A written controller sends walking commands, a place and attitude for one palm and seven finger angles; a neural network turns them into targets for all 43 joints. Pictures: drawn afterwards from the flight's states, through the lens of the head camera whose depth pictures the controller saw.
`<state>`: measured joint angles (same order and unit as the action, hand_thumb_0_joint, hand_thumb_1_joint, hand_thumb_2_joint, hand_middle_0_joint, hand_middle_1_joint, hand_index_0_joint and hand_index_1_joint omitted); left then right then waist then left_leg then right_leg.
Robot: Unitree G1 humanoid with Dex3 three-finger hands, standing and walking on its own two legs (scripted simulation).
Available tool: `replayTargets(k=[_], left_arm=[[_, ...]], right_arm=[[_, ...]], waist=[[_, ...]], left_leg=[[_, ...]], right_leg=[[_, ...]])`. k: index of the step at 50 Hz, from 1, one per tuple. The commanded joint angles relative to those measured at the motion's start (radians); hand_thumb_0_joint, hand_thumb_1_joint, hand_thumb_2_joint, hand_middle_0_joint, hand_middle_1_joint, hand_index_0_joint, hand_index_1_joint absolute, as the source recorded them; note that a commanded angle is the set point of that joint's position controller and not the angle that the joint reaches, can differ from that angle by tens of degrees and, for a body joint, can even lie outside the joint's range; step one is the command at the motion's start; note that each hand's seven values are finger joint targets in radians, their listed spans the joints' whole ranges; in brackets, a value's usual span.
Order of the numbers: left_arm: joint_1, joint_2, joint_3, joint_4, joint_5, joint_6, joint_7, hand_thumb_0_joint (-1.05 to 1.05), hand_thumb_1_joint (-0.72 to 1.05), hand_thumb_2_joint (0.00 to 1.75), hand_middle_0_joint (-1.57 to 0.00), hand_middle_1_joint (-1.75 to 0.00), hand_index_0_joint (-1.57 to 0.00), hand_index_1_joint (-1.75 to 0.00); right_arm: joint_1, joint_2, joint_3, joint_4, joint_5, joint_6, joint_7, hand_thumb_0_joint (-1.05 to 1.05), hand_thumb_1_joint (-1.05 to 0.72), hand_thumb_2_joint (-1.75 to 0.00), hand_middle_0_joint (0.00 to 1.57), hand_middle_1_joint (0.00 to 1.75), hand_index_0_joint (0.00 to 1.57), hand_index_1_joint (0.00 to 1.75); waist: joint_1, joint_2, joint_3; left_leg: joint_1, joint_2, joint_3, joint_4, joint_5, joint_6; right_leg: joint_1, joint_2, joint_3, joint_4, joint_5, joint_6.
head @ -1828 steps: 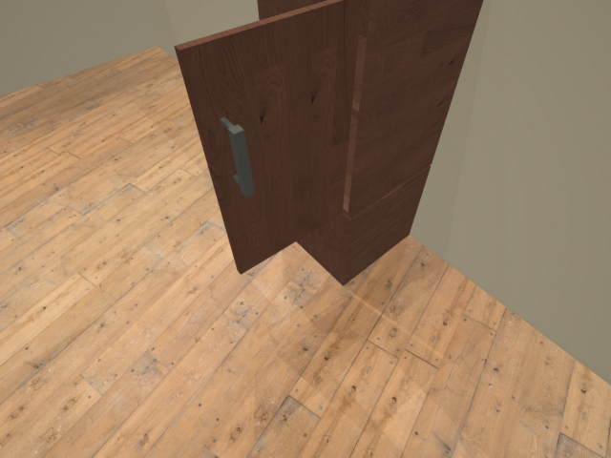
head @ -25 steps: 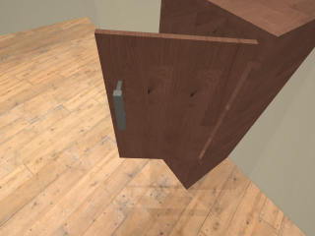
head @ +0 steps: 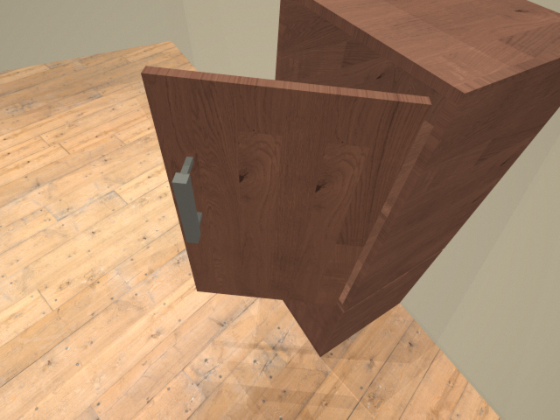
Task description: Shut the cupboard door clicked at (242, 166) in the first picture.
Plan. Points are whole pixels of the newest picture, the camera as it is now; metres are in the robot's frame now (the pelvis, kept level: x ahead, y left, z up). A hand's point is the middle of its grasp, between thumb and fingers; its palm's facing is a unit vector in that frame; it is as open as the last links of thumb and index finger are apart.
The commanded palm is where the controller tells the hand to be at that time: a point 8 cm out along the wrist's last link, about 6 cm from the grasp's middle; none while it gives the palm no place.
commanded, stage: come to a stop and stand still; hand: left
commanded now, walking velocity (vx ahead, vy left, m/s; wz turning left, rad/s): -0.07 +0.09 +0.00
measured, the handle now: (191, 202) +0.42 +0.19 +0.05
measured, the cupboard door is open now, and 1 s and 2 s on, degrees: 53 53 53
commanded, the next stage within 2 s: look again from close up in 0.64 s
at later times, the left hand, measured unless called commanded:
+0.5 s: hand out of the picture +0.03 +0.18 -0.16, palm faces +0.00 -0.97 -0.22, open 7.4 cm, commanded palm none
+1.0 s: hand out of the picture +0.01 +0.17 -0.17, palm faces -0.01 -0.98 -0.19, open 7.3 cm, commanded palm none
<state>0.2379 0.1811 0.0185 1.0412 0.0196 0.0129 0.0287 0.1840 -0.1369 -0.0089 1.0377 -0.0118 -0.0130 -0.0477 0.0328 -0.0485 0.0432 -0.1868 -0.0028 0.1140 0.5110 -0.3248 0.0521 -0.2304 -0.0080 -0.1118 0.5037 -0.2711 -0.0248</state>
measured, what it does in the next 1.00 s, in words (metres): stands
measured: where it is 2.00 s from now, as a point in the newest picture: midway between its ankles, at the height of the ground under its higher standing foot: outside the picture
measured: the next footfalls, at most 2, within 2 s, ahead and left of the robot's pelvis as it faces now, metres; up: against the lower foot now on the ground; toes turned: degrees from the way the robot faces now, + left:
none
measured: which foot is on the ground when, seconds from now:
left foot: down 0.00-1.00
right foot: down 0.00-1.00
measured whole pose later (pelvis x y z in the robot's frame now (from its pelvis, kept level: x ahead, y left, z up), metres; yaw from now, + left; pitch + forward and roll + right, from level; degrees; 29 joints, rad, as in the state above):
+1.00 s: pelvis +0.01 +0.01 +0.01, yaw -1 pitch -1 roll +0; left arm 0.28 0.15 -0.02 1.11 0.01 -0.01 0.04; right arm 0.28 -0.14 0.03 1.14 -0.01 -0.03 -0.03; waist 0.01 0.00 0.05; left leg -0.10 -0.03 0.14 0.39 -0.29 0.06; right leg -0.18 -0.02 -0.08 0.45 -0.26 -0.02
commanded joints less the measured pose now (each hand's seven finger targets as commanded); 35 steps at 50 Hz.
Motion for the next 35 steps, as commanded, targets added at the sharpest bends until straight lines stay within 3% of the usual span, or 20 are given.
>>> replayTargets(k=[1,5,9,10,11,12,13,14,16,18,21,22,25,35], left_arm=[[0.069,0.096,0.013,-0.024,-0.002,-0.024,0.009,0.0,0.9,0.9,-0.2,-0.3,-0.2,-0.3],[0.057,0.102,0.016,-0.038,0.0,-0.02,0.013,0.0,0.9,0.9,-0.2,-0.3,-0.2,-0.3],[0.052,0.093,0.011,-0.035,-0.001,-0.022,0.012,0.0,0.9,0.9,-0.2,-0.3,-0.2,-0.3],[0.164,0.101,0.003,0.004,0.0,-0.031,0.05,0.0,0.9,0.9,-0.2,-0.3,-0.2,-0.3],[0.097,0.149,0.001,-0.047,-0.003,-0.046,0.041,0.0,0.9,0.9,-0.2,-0.3,-0.2,-0.3],[0.068,0.158,0.009,-0.065,-0.001,-0.057,0.033,0.0,0.9,0.9,-0.2,-0.3,-0.2,-0.3],[0.047,0.15,0.008,-0.077,-0.002,-0.056,0.029,0.0,0.9,0.9,-0.2,-0.3,-0.2,-0.3],[0.031,0.132,0.002,-0.081,-0.003,-0.055,0.025,0.0,0.9,0.9,-0.2,-0.3,-0.2,-0.3],[0.034,0.105,-0.009,-0.079,-0.006,-0.049,0.018,0.0,0.9,0.9,-0.2,-0.3,-0.2,-0.3],[0.055,0.091,-0.013,-0.068,-0.008,-0.043,0.013,0.0,0.9,0.9,-0.2,-0.3,-0.2,-0.3],[0.061,0.085,-0.014,-0.058,-0.011,-0.04,0.012,0.0,0.9,0.9,-0.2,-0.3,-0.2,-0.3],[0.06,0.087,-0.014,-0.058,-0.011,-0.041,0.011,0.0,0.9,0.9,-0.2,-0.3,-0.2,-0.3],[0.057,0.087,-0.016,-0.049,-0.014,-0.04,0.011,0.0,0.9,0.9,-0.2,-0.3,-0.2,-0.3],[0.06,0.076,-0.019,-0.008,-0.016,-0.04,0.013,0.0,0.9,0.9,-0.2,-0.3,-0.2,-0.3]], right_arm=[[0.061,-0.109,-0.024,-0.027,-0.003,0.003,0.007,0.0,-0.9,-0.9,0.2,0.3,0.2,0.3],[0.065,-0.106,-0.023,-0.029,-0.005,0.013,0.013,0.0,-0.9,-0.9,0.2,0.3,0.2,0.3],[0.066,-0.099,-0.016,-0.017,-0.006,0.006,0.017,0.0,-0.9,-0.9,0.2,0.3,0.2,0.3],[-0.001,-0.168,-0.031,-0.085,0.014,-0.002,0.024,0.0,-0.9,-0.9,0.2,0.3,0.2,0.3],[0.057,-0.108,-0.024,-0.097,0.008,0.01,0.032,0.0,-0.9,-0.9,0.2,0.3,0.2,0.3],[0.078,-0.096,-0.016,-0.097,-0.003,0.014,0.037,0.0,-0.9,-0.9,0.2,0.3,0.2,0.3],[0.099,-0.092,-0.017,-0.096,-0.001,0.012,0.036,0.0,-0.9,-0.9,0.2,0.3,0.2,0.3],[0.111,-0.098,-0.015,-0.09,-0.003,0.007,0.037,0.0,-0.9,-0.9,0.2,0.3,0.2,0.3],[0.118,-0.114,-0.008,-0.087,-0.005,-0.003,0.035,0.0,-0.9,-0.9,0.2,0.3,0.2,0.3],[0.115,-0.127,-0.001,-0.084,-0.007,-0.01,0.031,0.0,-0.9,-0.9,0.2,0.3,0.2,0.3],[0.126,-0.137,0.003,-0.069,-0.006,-0.016,0.029,0.0,-0.9,-0.9,0.2,0.3,0.2,0.3],[0.129,-0.127,0.005,-0.062,-0.006,-0.018,0.028,0.0,-0.9,-0.9,0.2,0.3,0.2,0.3],[0.139,-0.131,0.011,-0.038,-0.005,-0.021,0.027,0.0,-0.9,-0.9,0.2,0.3,0.2,0.3],[0.164,-0.113,0.017,0.038,-0.004,-0.027,0.022,0.0,-0.9,-0.9,0.2,0.3,0.2,0.3]], waist=[[-0.022,0.019,-0.062],[-0.027,-0.018,-0.052],[-0.024,0.012,-0.06],[-0.004,0.078,-0.065],[-0.048,0.025,-0.126],[-0.052,0.033,-0.154],[-0.067,0.018,-0.111],[-0.073,0.043,-0.065],[-0.059,0.084,0.001],[-0.038,0.096,0.019],[-0.034,0.044,0.011],[-0.032,0.064,0.015],[-0.03,0.036,0.019],[-0.029,0.04,0.011]], left_leg=[[0.009,0.129,-0.108,-0.102,0.305,-0.016],[0.006,0.113,-0.097,-0.108,0.223,-0.023],[0.015,0.119,-0.108,-0.135,0.234,-0.018],[0.011,0.14,-0.071,0.03,0.234,-0.04],[-0.032,0.072,-0.083,0.017,0.016,-0.043],[-0.026,0.052,-0.068,0.007,-0.003,-0.048],[-0.012,0.055,-0.077,-0.016,0.008,-0.044],[0.004,0.068,-0.095,-0.047,0.056,-0.035],[-0.022,0.113,-0.143,-0.105,0.156,-0.011],[-0.064,0.132,-0.164,-0.143,0.186,0.002],[-0.057,0.124,-0.154,-0.166,0.151,0.001],[-0.055,0.122,-0.148,-0.176,0.164,0.001],[-0.045,0.117,-0.145,-0.184,0.157,-0.002],[0.0,0.12,-0.129,-0.201,0.218,-0.004]], right_leg=[[0.064,-0.163,0.17,-0.072,0.389,-0.026],[0.034,-0.179,0.184,-0.084,0.332,-0.041],[0.036,-0.154,0.168,-0.089,0.281,-0.028],[0.029,-0.188,0.211,-0.075,0.515,0.005],[0.062,-0.226,0.268,-0.099,0.328,-0.043],[0.081,-0.247,0.287,-0.105,0.317,-0.088],[0.02,-0.234,0.265,-0.111,0.214,-0.098],[-0.033,-0.201,0.234,-0.106,0.148,-0.086],[-0.045,-0.132,0.171,-0.078,0.113,-0.051],[0.001,-0.106,0.142,-0.064,0.106,-0.041],[0.028,-0.108,0.146,-0.075,0.101,-0.036],[0.035,-0.109,0.146,-0.076,0.121,-0.04],[0.044,-0.112,0.15,-0.084,0.124,-0.035],[0.066,-0.116,0.144,-0.092,0.188,-0.029]])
